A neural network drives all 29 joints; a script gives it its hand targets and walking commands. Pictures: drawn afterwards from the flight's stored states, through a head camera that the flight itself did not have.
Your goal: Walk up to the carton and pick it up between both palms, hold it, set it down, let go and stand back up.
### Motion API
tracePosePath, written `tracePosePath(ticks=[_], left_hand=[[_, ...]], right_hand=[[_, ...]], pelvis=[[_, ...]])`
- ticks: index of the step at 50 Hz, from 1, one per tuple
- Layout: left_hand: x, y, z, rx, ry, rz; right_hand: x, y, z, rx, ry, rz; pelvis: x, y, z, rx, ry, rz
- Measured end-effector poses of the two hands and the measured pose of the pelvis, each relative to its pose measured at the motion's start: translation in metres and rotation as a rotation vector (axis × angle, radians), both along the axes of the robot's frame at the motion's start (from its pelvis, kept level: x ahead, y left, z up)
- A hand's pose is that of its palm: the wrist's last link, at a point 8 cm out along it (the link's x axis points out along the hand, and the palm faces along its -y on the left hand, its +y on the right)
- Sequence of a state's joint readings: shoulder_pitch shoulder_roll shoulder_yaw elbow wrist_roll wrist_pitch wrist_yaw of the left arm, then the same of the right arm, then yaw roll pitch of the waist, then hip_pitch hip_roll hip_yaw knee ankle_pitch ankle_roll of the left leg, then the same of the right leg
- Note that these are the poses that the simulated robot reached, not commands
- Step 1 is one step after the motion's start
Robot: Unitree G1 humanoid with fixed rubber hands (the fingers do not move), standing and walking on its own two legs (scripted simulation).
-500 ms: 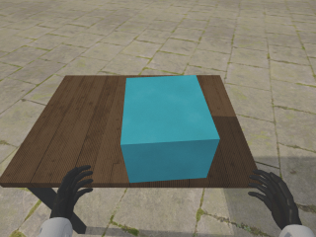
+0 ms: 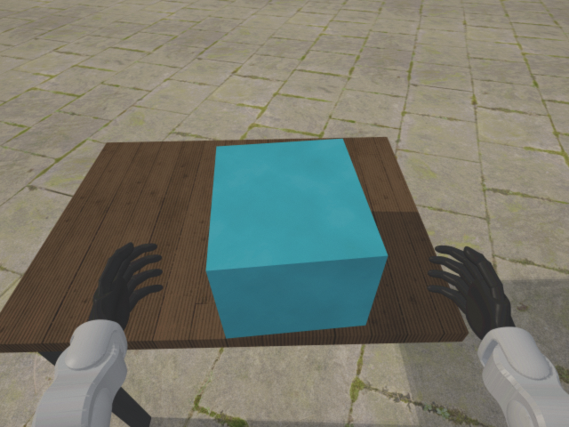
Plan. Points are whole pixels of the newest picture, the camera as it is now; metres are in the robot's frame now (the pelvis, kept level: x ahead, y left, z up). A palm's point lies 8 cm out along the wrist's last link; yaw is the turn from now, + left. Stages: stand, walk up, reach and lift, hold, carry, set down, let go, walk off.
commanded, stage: reach and lift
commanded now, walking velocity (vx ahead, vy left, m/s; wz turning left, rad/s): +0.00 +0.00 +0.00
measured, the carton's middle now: (288, 232) +0.46 +0.03 +0.01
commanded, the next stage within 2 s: none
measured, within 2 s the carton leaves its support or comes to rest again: neither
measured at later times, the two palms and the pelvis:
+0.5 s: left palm (124, 236) +0.33 +0.24 +0.14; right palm (473, 239) +0.35 -0.22 +0.13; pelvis -0.01 +0.00 +0.00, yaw +0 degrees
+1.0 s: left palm (134, 180) +0.40 +0.24 +0.18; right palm (450, 180) +0.43 -0.20 +0.16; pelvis -0.01 -0.01 +0.00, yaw +1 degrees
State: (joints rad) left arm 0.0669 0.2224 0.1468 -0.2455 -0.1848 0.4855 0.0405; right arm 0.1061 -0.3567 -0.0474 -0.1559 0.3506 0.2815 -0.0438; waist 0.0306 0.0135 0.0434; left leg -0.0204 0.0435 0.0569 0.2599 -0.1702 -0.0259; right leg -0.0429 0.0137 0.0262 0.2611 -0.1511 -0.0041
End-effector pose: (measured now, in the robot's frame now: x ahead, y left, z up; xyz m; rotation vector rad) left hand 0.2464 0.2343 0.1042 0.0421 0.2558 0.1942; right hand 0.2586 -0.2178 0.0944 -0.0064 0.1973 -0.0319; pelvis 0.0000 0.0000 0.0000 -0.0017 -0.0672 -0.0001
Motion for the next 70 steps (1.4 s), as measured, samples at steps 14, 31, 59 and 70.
tracePosePath(ticks=[14, 31, 59, 70], left_hand=[[0.047, 0.001, 0.021, -0.010, 0.002, -0.017], [0.099, 0.005, 0.046, -0.023, 0.008, -0.017], [0.174, -0.002, 0.075, -0.007, 0.010, -0.016], [0.169, -0.001, 0.031, 0.007, 0.032, -0.010]], right_hand=[[0.050, -0.004, 0.016, 0.014, 0.004, -0.013], [0.107, 0.001, 0.045, 0.026, 0.019, -0.002], [0.185, 0.024, 0.076, 0.004, 0.039, -0.003], [0.182, 0.038, 0.031, -0.021, 0.076, -0.004]], pelvis=[[-0.004, 0.001, -0.001, 0.000, 0.027, 0.002], [-0.007, 0.000, -0.001, -0.002, 0.083, 0.004], [-0.006, -0.007, -0.004, -0.012, 0.192, 0.034], [-0.006, -0.004, -0.005, -0.017, 0.215, 0.037]])
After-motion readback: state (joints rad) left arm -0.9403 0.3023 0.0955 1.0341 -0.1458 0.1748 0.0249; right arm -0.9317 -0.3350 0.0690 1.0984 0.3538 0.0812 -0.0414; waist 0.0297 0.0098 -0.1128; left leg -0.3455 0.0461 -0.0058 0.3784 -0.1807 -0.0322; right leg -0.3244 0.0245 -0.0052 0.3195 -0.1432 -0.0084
